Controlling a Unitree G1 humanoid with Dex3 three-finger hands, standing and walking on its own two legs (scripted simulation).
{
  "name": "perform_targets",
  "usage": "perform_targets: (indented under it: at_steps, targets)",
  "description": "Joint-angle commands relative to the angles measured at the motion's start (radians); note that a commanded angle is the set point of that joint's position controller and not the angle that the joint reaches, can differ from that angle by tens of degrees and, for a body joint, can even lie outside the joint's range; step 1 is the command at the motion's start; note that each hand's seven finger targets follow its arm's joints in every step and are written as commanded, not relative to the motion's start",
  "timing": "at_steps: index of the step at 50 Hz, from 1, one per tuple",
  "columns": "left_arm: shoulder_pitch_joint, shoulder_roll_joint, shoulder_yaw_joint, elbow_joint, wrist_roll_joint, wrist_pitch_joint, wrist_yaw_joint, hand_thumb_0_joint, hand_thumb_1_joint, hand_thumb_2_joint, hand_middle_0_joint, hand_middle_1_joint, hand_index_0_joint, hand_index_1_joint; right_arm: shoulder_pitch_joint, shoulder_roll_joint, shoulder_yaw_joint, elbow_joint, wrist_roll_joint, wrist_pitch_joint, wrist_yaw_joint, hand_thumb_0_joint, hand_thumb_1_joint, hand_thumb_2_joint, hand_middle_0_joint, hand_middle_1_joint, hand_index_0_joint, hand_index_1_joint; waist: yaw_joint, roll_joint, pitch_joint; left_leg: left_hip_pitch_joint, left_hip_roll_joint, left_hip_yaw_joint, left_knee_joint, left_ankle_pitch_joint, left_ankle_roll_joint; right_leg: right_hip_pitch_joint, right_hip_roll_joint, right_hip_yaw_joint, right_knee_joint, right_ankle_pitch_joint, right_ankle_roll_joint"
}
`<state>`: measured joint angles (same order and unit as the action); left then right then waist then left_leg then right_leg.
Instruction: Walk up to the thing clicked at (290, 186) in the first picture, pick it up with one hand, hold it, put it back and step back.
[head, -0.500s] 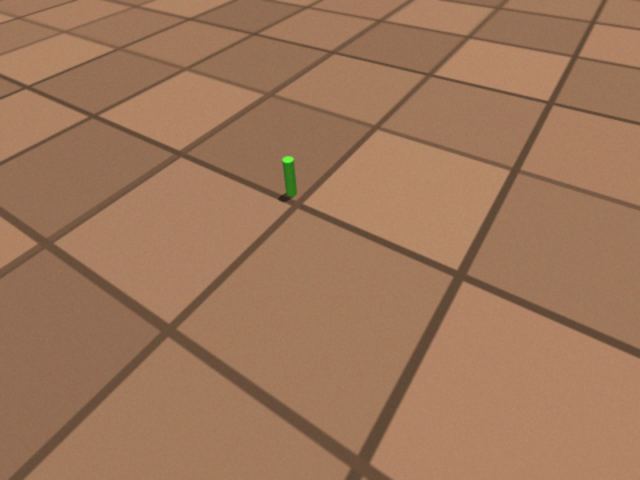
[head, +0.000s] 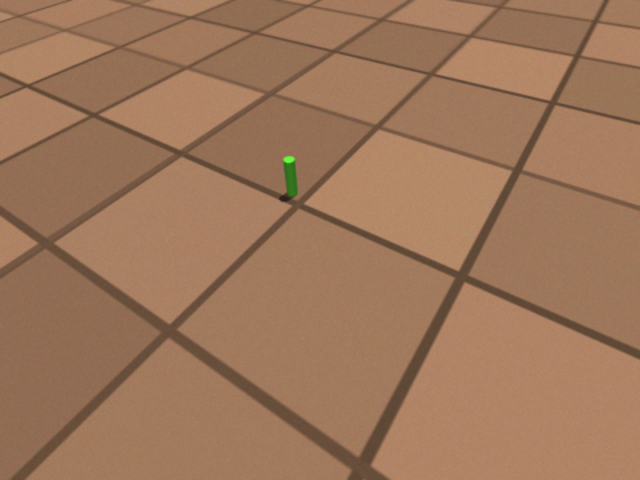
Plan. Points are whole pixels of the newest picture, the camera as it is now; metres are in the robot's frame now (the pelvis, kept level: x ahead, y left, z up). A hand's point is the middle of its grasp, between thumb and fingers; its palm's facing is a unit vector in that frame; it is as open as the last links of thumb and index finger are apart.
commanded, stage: stand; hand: left
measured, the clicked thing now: (290, 177) +1.52 +0.23 -0.68
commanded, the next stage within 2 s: walk up in 0.62 s
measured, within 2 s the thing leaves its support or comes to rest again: neither
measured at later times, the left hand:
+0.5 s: hand out of the picture +0.08 +0.25 -0.16, palm faces -0.02 -0.94 -0.34, open 7.4 cm
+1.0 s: hand out of the picture +0.09 +0.36 -0.18, palm faces +0.02 -0.93 -0.37, open 7.4 cm
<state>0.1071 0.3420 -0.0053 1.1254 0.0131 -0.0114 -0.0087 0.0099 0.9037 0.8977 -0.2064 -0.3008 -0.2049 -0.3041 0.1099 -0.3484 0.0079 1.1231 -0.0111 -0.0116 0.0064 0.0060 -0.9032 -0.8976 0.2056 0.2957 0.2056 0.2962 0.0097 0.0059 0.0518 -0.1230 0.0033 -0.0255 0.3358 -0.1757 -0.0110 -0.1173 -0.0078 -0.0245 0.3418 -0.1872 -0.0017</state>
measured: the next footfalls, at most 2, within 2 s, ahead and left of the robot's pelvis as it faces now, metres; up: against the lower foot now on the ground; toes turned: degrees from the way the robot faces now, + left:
left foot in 0.92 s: +0.18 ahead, +0.19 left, +0.00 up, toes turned +6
right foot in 1.38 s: +0.45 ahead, -0.10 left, +0.00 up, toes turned -5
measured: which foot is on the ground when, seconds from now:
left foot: down 0.00-0.70, up 0.72-0.90, down 0.92-1.00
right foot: down 0.00-0.94, up 0.96-1.00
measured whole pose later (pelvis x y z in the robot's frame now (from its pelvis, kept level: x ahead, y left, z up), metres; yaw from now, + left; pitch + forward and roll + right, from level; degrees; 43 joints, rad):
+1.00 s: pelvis +0.09 +0.06 -0.03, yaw +2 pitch -3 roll +1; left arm 0.30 0.47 0.08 1.03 0.04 0.00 -0.06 0.01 0.90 0.90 -0.21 -0.30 -0.20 -0.30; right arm 0.22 -0.43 -0.12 0.97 -0.05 -0.07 0.07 0.01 -0.90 -0.90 0.21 0.30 0.21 0.30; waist 0.03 -0.06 0.04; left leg -0.32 0.03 0.07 0.62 -0.24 0.01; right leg -0.20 -0.05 0.04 0.87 -0.51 -0.05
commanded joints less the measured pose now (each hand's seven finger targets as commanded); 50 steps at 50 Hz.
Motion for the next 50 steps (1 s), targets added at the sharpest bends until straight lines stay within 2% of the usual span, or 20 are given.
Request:
perform_targets:
  at_steps: [1, 7, 13, 30, 31, 32, 34, 35, 36, 37, 39, 41, 42, 44, 45, 46, 47, 48, 49, 50]
  targets:
    - [-0.021, 0.211, 0.041, -0.050, -0.004, -0.019, 0.016, 0.000, 0.900, 0.900, -0.200, -0.300, -0.200, -0.300, -0.040, -0.210, -0.038, -0.058, 0.004, -0.021, -0.018, 0.000, -0.900, -0.900, 0.200, 0.300, 0.200, 0.300, -0.001, -0.001, -0.066, 0.000, 0.117, -0.088, -0.050, 0.107, 0.032, 0.010, -0.119, 0.096, -0.064, 0.094, -0.021]
    - [-0.032, 0.216, 0.044, -0.054, -0.003, -0.019, 0.017, 0.000, 0.900, 0.900, -0.200, -0.300, -0.200, -0.300, -0.032, -0.208, -0.038, -0.056, 0.003, -0.022, -0.017, 0.000, -0.900, -0.900, 0.200, 0.300, 0.200, 0.300, -0.005, -0.005, -0.068, -0.005, 0.118, -0.087, -0.055, 0.107, 0.032, 0.019, -0.121, 0.099, -0.062, 0.101, -0.023]
    - [-0.032, 0.219, 0.044, -0.056, -0.004, -0.021, 0.017, 0.000, 0.900, 0.900, -0.200, -0.300, -0.200, -0.300, -0.039, -0.206, -0.036, -0.061, 0.005, -0.024, -0.018, 0.000, -0.900, -0.900, 0.200, 0.300, 0.200, 0.300, -0.005, -0.008, -0.093, 0.018, 0.124, -0.085, -0.045, 0.182, 0.033, 0.042, -0.126, 0.095, -0.051, 0.160, -0.023]
    - [-0.028, 0.220, 0.047, -0.050, -0.005, -0.023, 0.019, 0.000, 0.900, 0.900, -0.200, -0.300, -0.200, -0.300, -0.029, -0.207, -0.036, -0.060, 0.005, -0.017, -0.017, 0.000, -0.900, -0.900, 0.200, 0.300, 0.200, 0.300, -0.008, -0.009, -0.073, 0.012, 0.116, -0.084, -0.046, 0.142, 0.030, 0.036, -0.126, 0.097, -0.074, 0.140, -0.021]
    - [0.035, 0.328, 0.118, -0.108, 0.013, -0.040, -0.015, 0.000, 0.900, 0.900, -0.200, -0.300, -0.200, -0.300, 0.039, -0.304, -0.108, -0.110, -0.013, -0.036, 0.012, 0.000, -0.900, -0.900, 0.200, 0.300, 0.200, 0.300, -0.001, -0.030, -0.188, -0.002, 0.079, -0.093, 0.048, -0.398, 0.113, 0.075, -0.084, 0.087, 0.017, -0.386, -0.063]
    - [0.043, 0.322, 0.122, -0.100, 0.021, -0.041, -0.025, 0.000, 0.900, 0.900, -0.200, -0.300, -0.200, -0.300, 0.003, -0.312, -0.117, -0.118, -0.023, -0.037, 0.025, 0.000, -0.900, -0.900, 0.200, 0.300, 0.200, 0.300, 0.017, 0.003, -0.091, -0.140, 0.087, -0.119, 0.069, -0.524, 0.125, 0.010, -0.118, 0.142, 0.036, -0.525, -0.088]
    - [0.075, 0.331, 0.137, -0.111, 0.023, -0.045, -0.035, 0.000, 0.900, 0.900, -0.200, -0.300, -0.200, -0.300, -0.088, -0.269, -0.110, -0.168, -0.025, -0.035, 0.038, 0.000, -0.900, -0.900, 0.200, 0.300, 0.200, 0.300, 0.062, -0.060, 0.044, -0.407, 0.037, -0.040, 0.187, -0.451, 0.086, 0.047, -0.204, 0.274, -0.077, -0.651, -0.140]
    - [0.119, 0.361, 0.149, -0.114, 0.024, -0.052, -0.032, 0.000, 0.900, 0.900, -0.200, -0.300, -0.200, -0.300, -0.125, -0.237, -0.108, -0.195, -0.029, -0.038, 0.041, 0.000, -0.900, -0.900, 0.200, 0.300, 0.200, 0.300, 0.095, -0.158, 0.081, -0.517, 0.005, 0.050, 0.364, -0.294, 0.060, 0.112, -0.327, 0.406, -0.195, -0.658, -0.203]
    - [0.133, 0.369, 0.155, -0.125, 0.032, -0.062, -0.030, 0.000, 0.900, 0.900, -0.200, -0.300, -0.200, -0.300, -0.144, -0.232, -0.111, -0.204, -0.032, -0.044, 0.039, 0.000, -0.900, -0.900, 0.200, 0.300, 0.200, 0.300, 0.115, -0.148, 0.108, -0.622, 0.058, 0.004, 0.455, -0.279, 0.046, 0.166, -0.419, 0.496, -0.244, -0.544, -0.268]
    - [0.131, 0.379, 0.158, -0.140, 0.030, -0.068, -0.030, 0.000, 0.900, 0.900, -0.200, -0.300, -0.200, -0.300, -0.137, -0.245, -0.115, -0.213, -0.021, -0.050, 0.041, 0.000, -0.900, -0.900, 0.200, 0.300, 0.200, 0.300, 0.110, -0.107, 0.110, -0.649, 0.084, -0.030, 0.452, -0.285, 0.044, 0.222, -0.432, 0.496, -0.239, -0.438, -0.288]
    - [0.118, 0.355, 0.156, -0.160, 0.033, -0.070, -0.031, 0.000, 0.900, 0.900, -0.200, -0.300, -0.200, -0.300, -0.088, -0.252, -0.122, -0.208, -0.019, -0.062, 0.055, 0.000, -0.900, -0.900, 0.200, 0.300, 0.200, 0.300, 0.079, -0.100, 0.042, -0.554, 0.101, -0.036, 0.405, -0.299, 0.042, 0.227, -0.347, 0.382, -0.213, -0.384, -0.255]
    - [0.028, 0.361, 0.151, -0.203, 0.035, -0.066, -0.039, 0.000, 0.900, 0.900, -0.200, -0.300, -0.200, -0.300, -0.005, -0.247, -0.134, -0.199, -0.021, -0.060, 0.072, 0.000, -0.900, -0.900, 0.200, 0.300, 0.200, 0.300, 0.025, -0.176, 0.017, -0.353, 0.096, -0.010, 0.346, -0.272, 0.039, 0.052, -0.286, 0.256, -0.198, -0.447, -0.201]
    - [-0.021, 0.364, 0.149, -0.227, 0.036, -0.064, -0.044, 0.000, 0.900, 0.900, -0.200, -0.300, -0.200, -0.300, 0.041, -0.248, -0.141, -0.194, -0.017, -0.060, 0.075, 0.000, -0.900, -0.900, 0.200, 0.300, 0.200, 0.300, -0.010, -0.212, 0.013, -0.246, 0.095, 0.006, 0.297, -0.225, 0.039, -0.033, -0.268, 0.214, -0.183, -0.425, -0.183]
    - [-0.046, 0.349, 0.141, -0.247, 0.022, -0.056, -0.054, 0.000, 0.900, 0.900, -0.200, -0.300, -0.200, -0.300, 0.120, -0.245, -0.155, -0.174, -0.020, -0.060, 0.074, 0.000, -0.900, -0.900, 0.200, 0.300, 0.200, 0.300, -0.053, -0.164, 0.015, -0.035, 0.039, 0.101, 0.197, -0.057, 0.013, -0.204, -0.189, 0.089, -0.091, -0.419, -0.150]
    - [-0.058, 0.324, 0.135, -0.258, 0.023, -0.054, -0.058, 0.000, 0.900, 0.900, -0.200, -0.300, -0.200, -0.300, 0.220, -0.253, -0.167, -0.146, -0.022, -0.058, 0.066, 0.000, -0.900, -0.900, 0.200, 0.300, 0.200, 0.300, -0.105, -0.105, -0.021, 0.112, 0.024, 0.122, 0.172, 0.010, 0.011, -0.291, -0.156, 0.033, 0.018, -0.396, -0.130]
    - [-0.020, 0.280, 0.119, -0.259, 0.024, -0.049, -0.060, 0.000, 0.900, 0.900, -0.200, -0.300, -0.200, -0.300, 0.320, -0.285, -0.186, -0.114, -0.028, -0.061, 0.052, 0.000, -0.900, -0.900, 0.200, 0.300, 0.200, 0.300, -0.146, 0.034, -0.084, 0.324, 0.008, 0.102, 0.182, -0.031, 0.022, -0.429, -0.105, -0.015, 0.232, -0.387, -0.114]
    - [0.038, 0.206, 0.098, -0.258, 0.020, -0.047, -0.060, 0.000, 0.900, 0.900, -0.200, -0.300, -0.200, -0.300, 0.415, -0.359, -0.209, -0.104, -0.039, -0.064, 0.037, 0.000, -0.900, -0.900, 0.200, 0.300, 0.200, 0.300, -0.189, 0.301, -0.125, 0.423, 0.132, -0.112, 0.036, -0.317, 0.071, -0.571, 0.008, -0.093, 0.563, -0.431, -0.088]
    - [0.076, 0.183, 0.089, -0.264, 0.012, -0.042, -0.053, 0.000, 0.900, 0.900, -0.200, -0.300, -0.200, -0.300, 0.388, -0.431, -0.212, -0.147, -0.052, -0.073, 0.028, 0.000, -0.900, -0.900, 0.200, 0.300, 0.200, 0.300, -0.161, 0.329, -0.104, 0.324, 0.364, -0.603, -0.159, -0.696, 0.145, -0.689, 0.093, 0.062, 0.804, -0.429, -0.052]
    - [0.066, 0.285, 0.105, -0.261, 0.011, -0.039, -0.044, 0.000, 0.900, 0.900, -0.200, -0.300, -0.200, -0.300, 0.244, -0.451, -0.208, -0.199, -0.024, -0.075, 0.031, 0.000, -0.900, -0.900, 0.200, 0.300, 0.200, 0.300, -0.113, 0.185, -0.043, 0.142, 0.427, -0.680, -0.232, -0.779, 0.217, -0.612, 0.020, 0.163, 0.821, -0.353, -0.061]
    - [0.086, 0.297, 0.101, -0.256, 0.008, -0.040, -0.044, 0.000, 0.900, 0.900, -0.200, -0.300, -0.200, -0.300, 0.170, -0.443, -0.197, -0.221, -0.009, -0.075, 0.033, 0.000, -0.900, -0.900, 0.200, 0.300, 0.200, 0.300, -0.063, 0.166, 0.033, 0.035, 0.441, -0.633, -0.246, -0.753, 0.251, -0.581, -0.048, 0.174, 0.817, -0.292, -0.064]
